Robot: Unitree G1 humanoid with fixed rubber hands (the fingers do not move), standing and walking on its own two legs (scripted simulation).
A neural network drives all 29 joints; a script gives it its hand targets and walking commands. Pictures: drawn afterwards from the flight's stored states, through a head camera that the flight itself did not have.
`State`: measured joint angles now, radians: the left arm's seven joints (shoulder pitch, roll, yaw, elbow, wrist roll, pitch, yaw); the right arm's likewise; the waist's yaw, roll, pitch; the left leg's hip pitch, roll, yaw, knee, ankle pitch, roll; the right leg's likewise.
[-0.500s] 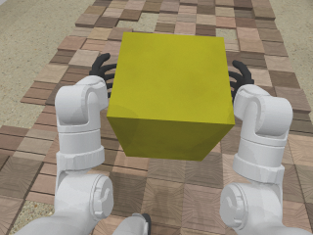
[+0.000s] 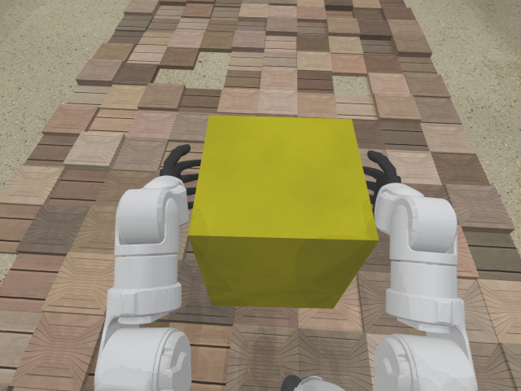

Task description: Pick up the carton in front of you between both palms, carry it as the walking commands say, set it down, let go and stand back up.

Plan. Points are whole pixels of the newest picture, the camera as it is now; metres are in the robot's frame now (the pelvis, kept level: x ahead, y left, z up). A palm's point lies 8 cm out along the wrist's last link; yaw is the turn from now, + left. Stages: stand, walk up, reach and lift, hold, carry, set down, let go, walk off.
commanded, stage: carry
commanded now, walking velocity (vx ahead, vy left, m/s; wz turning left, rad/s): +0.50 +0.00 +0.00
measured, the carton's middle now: (276, 219) +0.37 +0.00 +0.03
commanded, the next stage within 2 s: none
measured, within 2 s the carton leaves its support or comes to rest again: neither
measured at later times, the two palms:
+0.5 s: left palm (186, 64) +0.67 +0.18 +0.12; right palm (339, 72) +0.65 -0.12 +0.12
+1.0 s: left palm (202, 20) +0.83 +0.17 +0.13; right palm (335, 22) +0.84 -0.13 +0.13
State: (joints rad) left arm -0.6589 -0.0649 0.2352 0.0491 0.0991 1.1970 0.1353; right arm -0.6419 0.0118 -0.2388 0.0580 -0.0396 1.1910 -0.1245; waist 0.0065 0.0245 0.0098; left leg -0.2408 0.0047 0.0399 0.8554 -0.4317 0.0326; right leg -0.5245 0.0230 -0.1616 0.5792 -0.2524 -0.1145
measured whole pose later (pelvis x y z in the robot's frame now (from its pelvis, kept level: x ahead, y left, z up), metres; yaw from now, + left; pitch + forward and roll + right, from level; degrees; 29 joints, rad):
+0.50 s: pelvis +0.31 +0.04 +0.02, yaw -1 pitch +5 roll -1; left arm -0.64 0.01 0.20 0.17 0.05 1.18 0.12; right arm -0.60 0.04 -0.21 0.14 -0.09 1.18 -0.12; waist -0.03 -0.02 -0.03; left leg -0.42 -0.02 0.13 0.51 -0.13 0.13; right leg -0.40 0.01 -0.03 1.07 -0.47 -0.01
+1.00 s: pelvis +0.48 +0.02 +0.02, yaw -1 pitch +5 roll +1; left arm -0.62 -0.03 0.22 0.07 0.07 1.21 0.12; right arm -0.65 0.01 -0.19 0.10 -0.05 1.22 -0.13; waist 0.01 -0.01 -0.03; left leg -0.29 -0.01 0.05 0.57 -0.33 -0.02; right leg -0.35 0.03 -0.07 0.47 -0.20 -0.08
